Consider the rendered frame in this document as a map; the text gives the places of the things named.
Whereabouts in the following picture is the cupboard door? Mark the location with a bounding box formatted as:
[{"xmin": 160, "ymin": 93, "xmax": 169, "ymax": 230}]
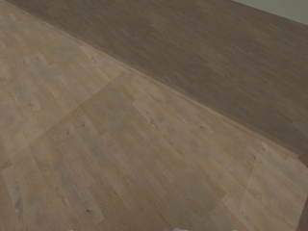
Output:
[{"xmin": 298, "ymin": 151, "xmax": 308, "ymax": 167}]

